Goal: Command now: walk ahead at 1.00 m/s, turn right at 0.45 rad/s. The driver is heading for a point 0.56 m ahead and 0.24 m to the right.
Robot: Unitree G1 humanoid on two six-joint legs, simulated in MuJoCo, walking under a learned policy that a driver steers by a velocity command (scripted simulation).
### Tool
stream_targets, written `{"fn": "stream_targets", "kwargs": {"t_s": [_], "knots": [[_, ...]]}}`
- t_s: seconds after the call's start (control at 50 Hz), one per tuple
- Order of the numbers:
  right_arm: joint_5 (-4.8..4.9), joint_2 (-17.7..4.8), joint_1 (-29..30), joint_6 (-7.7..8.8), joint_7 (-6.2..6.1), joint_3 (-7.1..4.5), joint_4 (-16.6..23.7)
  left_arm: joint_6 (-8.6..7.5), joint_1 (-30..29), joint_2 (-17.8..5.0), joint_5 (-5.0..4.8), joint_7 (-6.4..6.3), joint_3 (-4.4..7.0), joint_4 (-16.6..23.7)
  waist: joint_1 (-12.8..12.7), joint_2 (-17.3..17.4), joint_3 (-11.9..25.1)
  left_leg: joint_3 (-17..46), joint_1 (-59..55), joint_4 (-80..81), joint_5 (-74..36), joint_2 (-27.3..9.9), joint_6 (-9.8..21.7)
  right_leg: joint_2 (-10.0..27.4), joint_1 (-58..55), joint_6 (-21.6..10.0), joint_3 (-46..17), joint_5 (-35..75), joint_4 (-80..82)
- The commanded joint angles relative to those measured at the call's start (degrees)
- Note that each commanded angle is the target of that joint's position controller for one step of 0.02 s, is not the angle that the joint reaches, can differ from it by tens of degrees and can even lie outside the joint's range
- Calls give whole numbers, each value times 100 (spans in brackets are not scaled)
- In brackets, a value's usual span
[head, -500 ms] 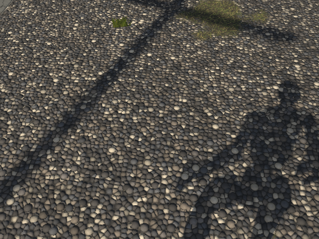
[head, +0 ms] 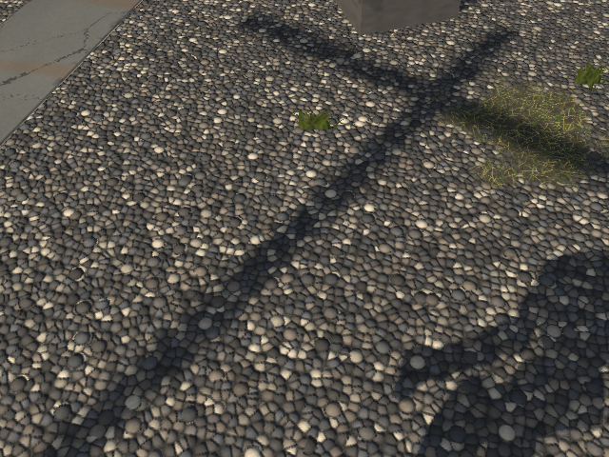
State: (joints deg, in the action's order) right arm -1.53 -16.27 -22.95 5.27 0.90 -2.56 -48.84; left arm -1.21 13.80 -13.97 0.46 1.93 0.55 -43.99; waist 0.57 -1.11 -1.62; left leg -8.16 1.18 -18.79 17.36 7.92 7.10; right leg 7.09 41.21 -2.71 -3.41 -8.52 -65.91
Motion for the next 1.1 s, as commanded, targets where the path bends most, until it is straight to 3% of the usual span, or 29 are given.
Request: {"fn": "stream_targets", "kwargs": {"t_s": [0.02, 0.08, 0.14, 0.16, 0.2, 0.22, 0.24, 0.26, 0.28, 0.3, 0.36, 0.4, 0.44, 0.5, 0.54, 0.58, 0.6, 0.62, 0.64, 0.66, 0.68, 0.72, 0.76, 0.86, 0.96, 1.02, 1.04, 1.06, 1.1], "knots": [[57, -410, 347, 271, 33, -72, 324, -53, -467, -337, -59, 98, 95, 302, -54, 164, -643, 57, 946, 1466, -2903, -1271, -207, -56, -245, -164, 437, 1190, 1079], [117, -492, 107, 324, -62, -32, 195, -120, -970, -250, -50, 221, 39, 429, 67, 172, -585, -403, 351, 1621, -4351, -1407, -430, -330, -638, -394, 1029, 2004, 2238], [68, -891, 73, 220, -276, -90, 171, -88, -660, -521, -5, 236, 104, 327, -235, 593, -69, -618, -780, 674, -7476, -1658, -683, -962, -1272, -614, 1485, 1678, 2718], [11, -1067, 182, 114, -359, -142, 208, -51, -173, -697, -8, 205, 164, 201, -545, 791, 214, -610, -979, -34, -8365, -1782, -728, -1177, -1734, -673, 1544, 1191, 2678], [-127, -1329, 765, -128, -428, -240, 414, 2, 1918, -1228, 1, 96, 429, -381, -1613, 839, 1027, -450, -366, -2819, -8552, -1968, -652, -1353, -3712, -1028, 1155, 126, 2676], [-115, -1283, 1073, -181, -352, -254, 432, 24, 2666, -1458, -27, -19, 606, -571, -2045, 321, 1050, -562, 572, -5334, -5844, -1397, -601, -1111, -4609, -1378, 585, -212, 3226], [-206, -173, 1175, -21, -202, 40, 772, 101, 2091, -1707, -68, -89, 681, -613, -1128, -1411, 529, -93, 3272, -7541, 889, -309, -728, -367, -5496, -1711, -895, 660, 2760], [-5, -154, 768, 120, -150, 153, 1328, 111, 1637, -2067, 54, -92, 736, -320, -660, -1405, 1609, 1169, 4881, -8304, 1257, -241, -841, 568, -6549, -2828, -3769, -876, 4100], [-86, -471, 1162, 267, -131, 190, 1358, 99, 1419, -1629, 69, -138, 695, -144, -766, -152, 1187, 1512, 5108, -7636, 664, -614, -679, 758, -5999, -2540, -4402, -2030, 5191], [-64, -607, 1256, 317, -95, 170, 1328, 82, 1227, -1258, 73, -168, 604, -231, -411, 547, 369, 1493, 4834, -6798, 198, -928, -642, 626, -4877, -2170, -3951, -2078, 5449], [-301, -507, 1257, -44, -83, 258, 1328, -156, 857, -1082, 15, -200, 488, -213, 189, 750, -352, 1324, 3798, -5558, 241, -1360, -916, -165, -2722, -1792, -2616, -903, 5577], [-291, -451, 1685, -184, -31, 316, 1551, -301, 793, -1236, -28, -159, 521, -136, 149, 514, -493, 1004, 3340, -4436, -49, -1455, -1053, -587, -1934, -1717, -2001, -349, 5800], [-172, -276, 2223, -127, 27, 395, 1761, -342, 890, -1182, -54, -169, 521, -205, -29, 363, -693, 675, 3013, -3127, -1187, -1334, -1071, -858, -1803, -1404, -1389, 2097, 5586], [-79, 8, 2526, -55, 30, 468, 1762, -317, 1599, -1070, -195, -126, 532, -482, -618, 61, -136, 295, 2323, -1640, -2831, -748, -784, -1063, -2656, -653, -897, 4057, 5035], [-68, -87, 2559, -22, -48, 424, 1744, -308, 1757, -1046, -135, -177, 523, -569, -746, -246, 70, 328, 2101, -1148, -3029, -493, -618, -976, -3299, -444, -985, 4327, 4731], [-107, -470, 1867, 53, -163, 269, 1534, -322, 1550, -1213, -33, -288, 573, -529, -360, -492, 406, 584, 1451, -793, -2842, -317, -483, -822, -3854, -217, -1244, 4795, 3886], [-92, -667, 1009, 130, -198, 183, 1259, -326, 1152, -1344, -18, -310, 609, -431, 174, -467, 692, 744, 767, -496, -3245, -479, -419, -853, -3908, -118, -1170, 4604, 2941], [-124, -900, 63, 224, -215, 96, 927, -333, 798, -1233, -80, -323, 580, -277, 679, -297, 1036, 1077, -118, -322, -4268, -1050, -334, -1061, -3595, -4, -994, 3480, 1626], [-200, -1232, -357, 249, -191, 45, 816, -297, 1290, -523, -144, -329, 443, -127, 414, 1110, 1853, 2213, -1668, -1623, -8549, -2740, 174, -1749, -2378, 155, -389, -2097, -652], [-100, -1134, -434, 175, -73, -32, 857, -251, 2205, -645, -418, -412, 409, -122, 171, 1649, 3204, 4058, -3068, -1804, -9419, -3824, 1203, -1989, -1136, 244, -740, -3025, -2116], [45, -775, 51, 85, -55, -32, 1109, -194, 1874, -971, -183, -434, 408, -284, 266, 703, 3235, 3807, -2507, -1393, -8127, -3461, 1162, -1559, -1080, 230, -904, -2232, -2062], [39, -123, 628, 29, -113, 146, 972, -119, 956, -822, -11, -319, 355, -145, 105, 172, 1755, 2772, -968, -784, -6195, -2642, 767, -1215, -831, 348, -586, -1827, -1257], [85, -153, 444, 11, -160, 162, 692, 90, 770, -592, 134, -184, 311, -92, -28, 307, 1068, 2254, 266, -353, -6010, -2310, 562, -1126, -1344, 358, -489, -1713, -537], [-33, -358, 820, 10, -51, 140, 506, 303, 808, -297, 122, -176, 161, -151, -459, 773, 1039, 1326, 1598, 4, -5642, -1955, 496, -1002, -2396, 339, -103, -1193, 1188], [19, -451, 693, -227, -16, 91, 355, 353, 165, -376, 96, -202, 47, -210, -205, 993, 782, 1416, 2048, 258, -2378, -1843, 321, -829, -3099, 253, 228, -550, 2642], [3, -338, 502, -413, -98, 117, 293, 251, -19, -457, 189, -268, 5, -221, -167, 474, 287, 1645, 2609, 110, 100, -1674, -140, -543, -3561, -12, -121, -437, 4127], [-1, -142, 331, -434, -99, 153, 351, 182, -58, -724, 259, -325, 24, -164, 5, -215, 201, 1413, 2665, -423, 438, -1346, -379, 279, -3484, -183, -1127, -278, 4718], [134, 77, -170, -478, -115, 203, 222, 176, -449, -890, 125, -352, 63, -155, 368, -885, 161, 856, 1824, -515, 359, -798, -534, 746, -2347, -544, -1579, -755, 5126], [104, -111, 135, -537, -143, 139, 51, 107, -659, -412, 52, -327, -47, -247, 306, -583, -110, 1029, 753, -415, -461, -929, -594, 139, -1458, -227, -1169, -1828, 5296]]}}
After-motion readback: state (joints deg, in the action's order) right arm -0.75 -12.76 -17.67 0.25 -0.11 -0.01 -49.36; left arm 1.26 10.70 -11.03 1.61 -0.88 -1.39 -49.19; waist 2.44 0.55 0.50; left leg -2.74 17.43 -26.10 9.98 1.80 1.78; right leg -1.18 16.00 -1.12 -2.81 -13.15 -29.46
